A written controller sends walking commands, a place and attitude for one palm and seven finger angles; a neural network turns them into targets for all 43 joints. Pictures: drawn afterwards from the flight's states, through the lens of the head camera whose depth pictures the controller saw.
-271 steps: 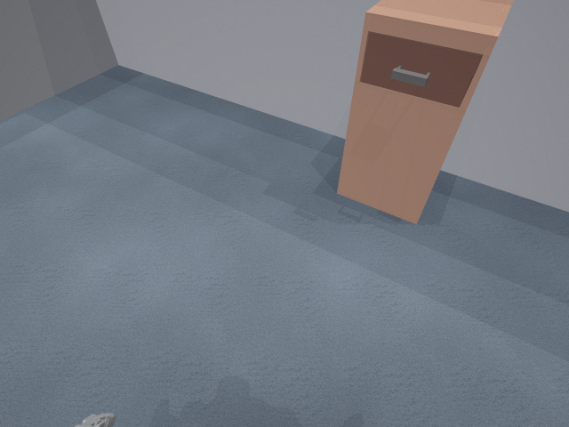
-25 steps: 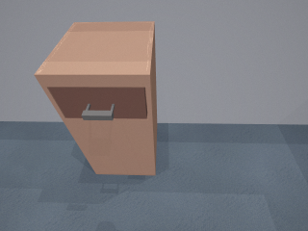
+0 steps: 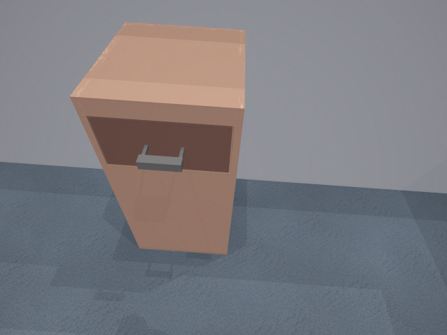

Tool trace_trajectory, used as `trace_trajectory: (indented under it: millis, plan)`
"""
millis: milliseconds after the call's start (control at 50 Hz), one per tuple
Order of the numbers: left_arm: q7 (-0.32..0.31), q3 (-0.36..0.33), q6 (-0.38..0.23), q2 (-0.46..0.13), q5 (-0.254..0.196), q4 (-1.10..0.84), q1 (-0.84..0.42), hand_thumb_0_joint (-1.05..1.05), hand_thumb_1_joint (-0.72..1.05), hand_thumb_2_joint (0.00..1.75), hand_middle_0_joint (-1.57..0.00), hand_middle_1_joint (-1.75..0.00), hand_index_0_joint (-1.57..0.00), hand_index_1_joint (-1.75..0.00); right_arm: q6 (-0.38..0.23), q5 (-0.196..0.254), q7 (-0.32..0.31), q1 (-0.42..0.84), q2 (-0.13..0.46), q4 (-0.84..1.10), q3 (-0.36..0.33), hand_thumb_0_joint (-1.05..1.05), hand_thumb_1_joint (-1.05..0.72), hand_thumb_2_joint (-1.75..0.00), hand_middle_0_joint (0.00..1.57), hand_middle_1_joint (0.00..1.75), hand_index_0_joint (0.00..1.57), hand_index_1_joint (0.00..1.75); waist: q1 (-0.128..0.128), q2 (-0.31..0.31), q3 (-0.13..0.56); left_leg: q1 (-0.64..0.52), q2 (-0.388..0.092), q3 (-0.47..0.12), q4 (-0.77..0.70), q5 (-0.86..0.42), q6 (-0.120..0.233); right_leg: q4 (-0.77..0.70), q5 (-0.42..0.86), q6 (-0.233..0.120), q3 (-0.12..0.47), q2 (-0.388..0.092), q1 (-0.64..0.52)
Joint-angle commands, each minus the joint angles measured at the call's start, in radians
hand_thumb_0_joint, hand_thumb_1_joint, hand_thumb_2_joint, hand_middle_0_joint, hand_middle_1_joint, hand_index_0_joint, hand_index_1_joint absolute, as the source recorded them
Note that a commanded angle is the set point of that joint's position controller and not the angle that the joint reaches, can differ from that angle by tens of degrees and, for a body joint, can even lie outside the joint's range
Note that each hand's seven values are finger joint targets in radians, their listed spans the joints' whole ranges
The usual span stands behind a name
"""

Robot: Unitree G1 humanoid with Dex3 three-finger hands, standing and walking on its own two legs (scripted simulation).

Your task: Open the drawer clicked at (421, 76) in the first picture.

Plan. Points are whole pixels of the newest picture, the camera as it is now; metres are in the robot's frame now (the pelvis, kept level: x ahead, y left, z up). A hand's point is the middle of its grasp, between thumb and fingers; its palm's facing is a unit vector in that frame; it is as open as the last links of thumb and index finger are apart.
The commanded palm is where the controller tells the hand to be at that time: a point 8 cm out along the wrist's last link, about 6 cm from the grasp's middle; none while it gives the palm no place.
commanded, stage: come to a stop and stand still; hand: left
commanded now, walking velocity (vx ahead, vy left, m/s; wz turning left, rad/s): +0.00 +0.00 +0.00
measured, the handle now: (162, 156) +0.55 +0.21 -0.07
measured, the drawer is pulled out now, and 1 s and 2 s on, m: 0.00 0.00 0.00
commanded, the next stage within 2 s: look again from close up in 0.36 s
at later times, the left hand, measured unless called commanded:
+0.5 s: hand out of the picture +0.00 +0.16 -0.18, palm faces +0.01 -0.98 -0.19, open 7.3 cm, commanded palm none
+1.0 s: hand out of the picture -0.06 +0.14 -0.18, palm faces +0.05 -0.98 -0.17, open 7.4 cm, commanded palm none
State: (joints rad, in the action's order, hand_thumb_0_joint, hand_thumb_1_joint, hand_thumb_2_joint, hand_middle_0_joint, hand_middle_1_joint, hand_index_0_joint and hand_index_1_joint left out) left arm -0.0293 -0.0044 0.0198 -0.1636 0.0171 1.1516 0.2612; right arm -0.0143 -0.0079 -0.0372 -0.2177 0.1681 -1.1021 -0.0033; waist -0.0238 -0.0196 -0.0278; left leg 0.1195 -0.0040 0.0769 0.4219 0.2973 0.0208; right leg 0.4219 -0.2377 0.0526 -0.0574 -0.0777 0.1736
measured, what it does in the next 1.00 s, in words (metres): stands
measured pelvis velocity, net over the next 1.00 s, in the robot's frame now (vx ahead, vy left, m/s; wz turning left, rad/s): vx -0.04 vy -0.02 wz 0.01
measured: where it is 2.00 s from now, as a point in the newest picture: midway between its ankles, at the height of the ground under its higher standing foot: outside the picture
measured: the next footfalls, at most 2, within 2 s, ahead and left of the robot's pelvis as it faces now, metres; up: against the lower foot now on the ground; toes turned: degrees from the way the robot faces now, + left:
right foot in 1.84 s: +0.11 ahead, -0.11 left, +0.00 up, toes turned -3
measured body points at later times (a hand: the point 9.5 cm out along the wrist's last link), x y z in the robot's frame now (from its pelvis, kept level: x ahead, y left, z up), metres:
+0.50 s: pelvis +0.01 -0.01 +0.00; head +0.02 +0.00 +0.45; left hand +0.00 +0.21 -0.16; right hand -0.02 -0.22 -0.16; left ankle -0.04 +0.10 -0.74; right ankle -0.01 -0.15 -0.74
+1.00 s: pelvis -0.04 -0.02 +0.00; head -0.06 -0.02 +0.44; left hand -0.06 +0.20 -0.17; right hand -0.04 -0.24 -0.16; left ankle -0.04 +0.10 -0.74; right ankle -0.01 -0.15 -0.74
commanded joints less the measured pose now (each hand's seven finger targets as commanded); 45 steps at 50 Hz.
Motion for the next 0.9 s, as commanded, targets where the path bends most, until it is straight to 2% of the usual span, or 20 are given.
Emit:
trace_trajectory:
  millis: [0,60,140,180,300,420,440,460,480,500,540,560,600,620,640,700,740,780,840,880]
  plan:
    - [-0.006,-0.012,-0.019,-0.080,-0.003,-0.021,0.051,0.00,0.90,0.90,-0.20,-0.30,-0.20,-0.30,-0.010,0.000,-0.004,-0.078,0.099,0.005,-0.015,0.00,-0.90,-0.90,0.20,0.30,0.20,0.30,0.015,0.031,-0.015,0.015,-0.123,-0.082,-0.090,-0.353,0.005,-0.045,0.204,-0.041,0.033,-0.047,-0.017]
    - [-0.007,-0.011,-0.019,-0.078,-0.004,-0.017,0.057,0.00,0.90,0.90,-0.20,-0.30,-0.20,-0.30,-0.009,0.000,-0.004,-0.088,0.095,-0.003,-0.014,0.00,-0.90,-0.90,0.20,0.30,0.20,0.30,0.016,0.031,-0.034,0.024,-0.121,-0.081,-0.097,-0.325,0.002,-0.052,0.190,-0.041,0.033,-0.045,-0.017]
    - [-0.008,-0.011,-0.023,-0.074,-0.005,-0.014,0.067,0.00,0.90,0.90,-0.20,-0.30,-0.20,-0.30,-0.014,-0.001,-0.007,-0.107,0.088,-0.012,-0.012,0.00,-0.90,-0.90,0.20,0.30,0.20,0.30,0.016,0.044,-0.010,0.009,-0.118,-0.077,-0.093,-0.367,0.002,-0.048,0.225,-0.044,0.030,-0.048,-0.041]
    - [-0.010,-0.012,-0.022,-0.068,-0.006,-0.016,0.068,0.00,0.90,0.90,-0.20,-0.30,-0.20,-0.30,-0.014,-0.001,-0.008,-0.116,0.084,-0.017,-0.011,0.00,-0.90,-0.90,0.20,0.30,0.20,0.30,0.014,0.047,-0.022,0.013,-0.121,-0.077,-0.097,-0.363,0.002,-0.049,0.211,-0.043,0.028,-0.045,-0.038]
    - [-0.011,-0.012,-0.022,-0.058,-0.007,-0.012,0.077,0.00,0.90,0.90,-0.20,-0.30,-0.20,-0.30,-0.015,-0.001,-0.010,-0.143,0.068,-0.028,-0.010,0.00,-0.90,-0.90,0.20,0.30,0.20,0.30,0.013,0.030,-0.048,0.026,-0.119,-0.075,-0.103,-0.342,0.003,-0.053,0.207,-0.046,0.029,-0.041,-0.037]
    - [-0.012,-0.014,-0.026,-0.056,-0.008,-0.016,0.082,0.00,0.90,0.90,-0.20,-0.30,-0.20,-0.30,-0.017,0.000,-0.011,-0.168,0.057,-0.036,-0.011,0.00,-0.90,-0.90,0.20,0.30,0.20,0.30,0.014,0.024,-0.034,0.025,-0.117,-0.070,-0.096,-0.341,0.002,-0.051,0.230,-0.050,0.029,-0.041,-0.051]
    - [-0.053,-0.003,-0.057,-0.095,0.003,-0.006,0.114,0.00,0.90,0.90,-0.20,-0.30,-0.20,-0.30,-0.028,0.013,0.006,-0.084,0.106,0.042,-0.012,0.00,-0.90,-0.90,0.20,0.30,0.20,0.30,0.004,0.034,-0.067,0.112,-0.130,-0.055,0.097,-0.531,-0.028,0.008,0.514,-0.061,0.086,-0.082,0.006]
    - [-0.038,-0.009,-0.073,-0.127,0.002,-0.011,0.114,0.00,0.90,0.90,-0.20,-0.30,-0.20,-0.30,-0.021,0.008,0.014,-0.101,0.085,0.064,-0.003,0.00,-0.90,-0.90,0.20,0.30,0.20,0.30,0.030,0.001,-0.037,0.112,-0.104,-0.039,0.069,-0.473,-0.025,0.053,0.624,-0.071,0.026,-0.088,-0.041]
    - [-0.036,-0.006,-0.073,-0.091,0.000,-0.035,0.130,0.00,0.90,0.90,-0.20,-0.30,-0.20,-0.30,-0.026,-0.005,0.011,-0.188,0.057,0.064,-0.004,0.00,-0.90,-0.90,0.20,0.30,0.20,0.30,0.037,-0.013,0.103,0.094,-0.091,-0.056,0.081,-0.387,-0.010,0.114,0.583,-0.083,0.037,-0.080,-0.114]
    - [-0.030,-0.004,-0.070,-0.082,-0.003,-0.044,0.118,0.00,0.90,0.90,-0.20,-0.30,-0.20,-0.30,-0.029,-0.006,0.007,-0.201,0.064,0.060,-0.004,0.00,-0.90,-0.90,0.20,0.30,0.20,0.30,0.037,0.014,0.185,0.058,-0.096,-0.064,0.090,-0.457,-0.002,0.139,0.587,-0.084,0.032,-0.075,-0.142]
    - [-0.025,-0.005,-0.057,-0.072,-0.008,-0.060,0.105,0.00,0.90,0.90,-0.20,-0.30,-0.20,-0.30,-0.024,-0.004,-0.001,-0.193,0.074,0.062,-0.007,0.00,-0.90,-0.90,0.20,0.30,0.20,0.30,0.033,0.057,0.150,0.037,-0.112,-0.074,0.095,-0.535,0.004,0.129,0.431,-0.086,0.020,-0.056,-0.081]
    - [-0.023,-0.002,-0.047,-0.072,-0.005,-0.069,0.095,0.00,0.90,0.90,-0.20,-0.30,-0.20,-0.30,-0.018,-0.006,-0.001,-0.191,0.078,0.066,-0.005,0.00,-0.90,-0.90,0.20,0.30,0.20,0.30,0.033,0.079,0.088,0.056,-0.121,-0.073,0.088,-0.529,0.006,0.121,0.322,-0.085,0.015,-0.040,-0.039]
    - [-0.019,-0.003,-0.037,-0.065,-0.004,-0.076,0.093,0.00,0.90,0.90,-0.20,-0.30,-0.20,-0.30,-0.012,-0.005,-0.002,-0.179,0.074,0.072,-0.004,0.00,-0.90,-0.90,0.20,0.30,0.20,0.30,0.030,0.041,-0.005,0.116,-0.118,-0.079,0.060,-0.427,0.008,0.094,0.236,-0.081,0.019,-0.031,-0.006]
    - [-0.017,-0.003,-0.036,-0.062,-0.005,-0.076,0.096,0.00,0.90,0.90,-0.20,-0.30,-0.20,-0.30,-0.010,-0.005,0.000,-0.168,0.073,0.074,-0.004,0.00,-0.90,-0.90,0.20,0.30,0.20,0.30,0.027,0.006,-0.024,0.128,-0.113,-0.080,0.046,-0.352,0.009,0.078,0.220,-0.080,0.025,-0.033,0.004]
    - [-0.015,-0.002,-0.033,-0.065,-0.005,-0.082,0.091,0.00,0.90,0.90,-0.20,-0.30,-0.20,-0.30,-0.007,-0.004,0.002,-0.161,0.074,0.077,-0.004,0.00,-0.90,-0.90,0.20,0.30,0.20,0.30,0.028,0.000,-0.054,0.148,-0.107,-0.083,0.024,-0.257,0.008,0.060,0.174,-0.079,0.033,-0.033,0.018]
    - [-0.009,-0.002,-0.029,-0.073,-0.004,-0.089,0.091,0.00,0.90,0.90,-0.20,-0.30,-0.20,-0.30,-0.003,-0.005,0.009,-0.151,0.074,0.075,-0.002,0.00,-0.90,-0.90,0.20,0.30,0.20,0.30,0.025,0.012,-0.110,0.190,-0.094,-0.089,-0.022,-0.094,0.008,0.020,0.057,-0.076,0.046,-0.027,0.047]
    - [-0.008,-0.003,-0.028,-0.074,-0.004,-0.095,0.097,0.00,0.90,0.90,-0.20,-0.30,-0.20,-0.30,-0.001,-0.005,0.011,-0.149,0.075,0.076,-0.002,0.00,-0.90,-0.90,0.20,0.30,0.20,0.30,0.025,0.014,-0.119,0.195,-0.089,-0.090,-0.044,-0.029,0.009,-0.003,0.008,-0.077,0.058,-0.026,0.059]
    - [-0.006,-0.004,-0.027,-0.077,-0.003,-0.100,0.103,0.00,0.90,0.90,-0.20,-0.30,-0.20,-0.30,-0.001,-0.006,0.013,-0.156,0.078,0.076,-0.001,0.00,-0.90,-0.90,0.20,0.30,0.20,0.30,0.023,0.046,-0.117,0.207,-0.090,-0.100,-0.070,0.025,0.010,-0.008,-0.014,-0.076,0.055,-0.020,0.053]
    - [-0.004,-0.005,-0.028,-0.075,-0.001,-0.104,0.116,0.00,0.90,0.90,-0.20,-0.30,-0.20,-0.30,0.001,-0.007,0.014,-0.159,0.078,0.077,-0.003,0.00,-0.90,-0.90,0.20,0.30,0.20,0.30,0.021,0.005,-0.116,0.214,-0.080,-0.097,-0.077,0.074,0.010,-0.034,-0.061,-0.077,0.066,-0.024,0.062]
    - [-0.003,-0.006,-0.027,-0.070,0.000,-0.106,0.121,0.00,0.90,0.90,-0.20,-0.30,-0.20,-0.30,0.002,-0.007,0.015,-0.171,0.081,0.074,-0.003,0.00,-0.90,-0.90,0.20,0.30,0.20,0.30,0.023,0.017,-0.118,0.220,-0.084,-0.104,-0.090,0.108,0.010,-0.042,-0.086,-0.075,0.066,-0.021,0.072]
